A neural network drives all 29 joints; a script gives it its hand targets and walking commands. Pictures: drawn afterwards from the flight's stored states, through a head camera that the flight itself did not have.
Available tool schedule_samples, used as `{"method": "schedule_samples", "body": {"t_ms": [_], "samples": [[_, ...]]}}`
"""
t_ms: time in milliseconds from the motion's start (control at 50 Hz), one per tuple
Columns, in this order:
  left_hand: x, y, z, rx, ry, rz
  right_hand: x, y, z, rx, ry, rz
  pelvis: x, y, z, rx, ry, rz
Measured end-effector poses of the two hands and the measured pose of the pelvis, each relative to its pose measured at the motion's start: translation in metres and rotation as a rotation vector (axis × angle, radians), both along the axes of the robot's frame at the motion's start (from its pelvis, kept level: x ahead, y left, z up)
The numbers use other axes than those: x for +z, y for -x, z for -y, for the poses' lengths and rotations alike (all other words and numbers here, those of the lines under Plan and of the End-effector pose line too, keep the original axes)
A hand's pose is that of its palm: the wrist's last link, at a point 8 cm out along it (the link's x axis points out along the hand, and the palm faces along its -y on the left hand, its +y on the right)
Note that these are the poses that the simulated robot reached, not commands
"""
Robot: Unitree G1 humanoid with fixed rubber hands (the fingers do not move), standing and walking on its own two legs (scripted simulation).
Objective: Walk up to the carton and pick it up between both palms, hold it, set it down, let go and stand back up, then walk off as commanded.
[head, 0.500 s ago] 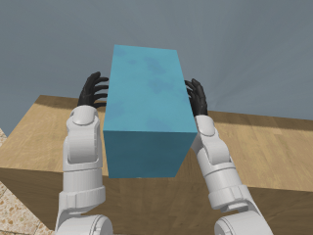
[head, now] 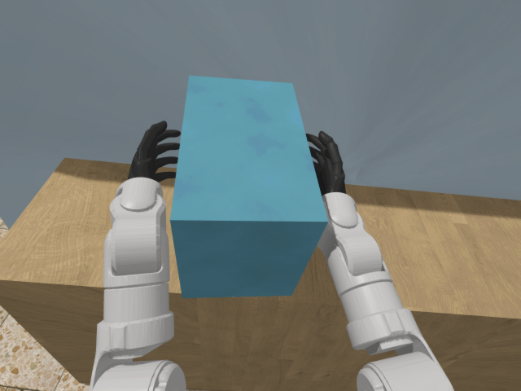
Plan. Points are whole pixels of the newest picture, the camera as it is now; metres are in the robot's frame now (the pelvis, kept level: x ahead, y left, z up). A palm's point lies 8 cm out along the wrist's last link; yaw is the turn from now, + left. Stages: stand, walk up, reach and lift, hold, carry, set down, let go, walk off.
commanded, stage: hold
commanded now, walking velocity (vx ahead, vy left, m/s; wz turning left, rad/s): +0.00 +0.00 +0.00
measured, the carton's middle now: (240, 185) +0.39 +0.01 +0.14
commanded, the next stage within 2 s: set down in 1.66 s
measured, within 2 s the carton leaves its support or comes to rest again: neither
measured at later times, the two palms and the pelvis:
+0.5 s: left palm (146, 177) +0.36 +0.13 +0.18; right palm (328, 187) +0.36 -0.12 +0.17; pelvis +0.00 +0.00 +0.00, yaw +0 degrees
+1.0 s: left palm (146, 178) +0.36 +0.13 +0.18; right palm (328, 187) +0.36 -0.12 +0.16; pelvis +0.00 +0.00 +0.00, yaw +0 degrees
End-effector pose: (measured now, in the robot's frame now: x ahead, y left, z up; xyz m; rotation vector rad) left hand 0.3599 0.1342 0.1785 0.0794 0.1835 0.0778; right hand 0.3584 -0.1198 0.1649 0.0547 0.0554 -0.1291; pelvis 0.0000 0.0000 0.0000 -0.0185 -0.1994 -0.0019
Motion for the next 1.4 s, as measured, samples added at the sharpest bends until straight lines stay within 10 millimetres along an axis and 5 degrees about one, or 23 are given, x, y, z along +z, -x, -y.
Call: {"method": "schedule_samples", "body": {"t_ms": [1400], "samples": [[-0.0017,-0.0014,0.0011,-0.005,0.005,-0.008,-0.0015,0.0000,0.0011,-0.006,0.005,-0.004,0.0003,0.0005,-0.0008,-0.003,-0.002,-0.004]]}}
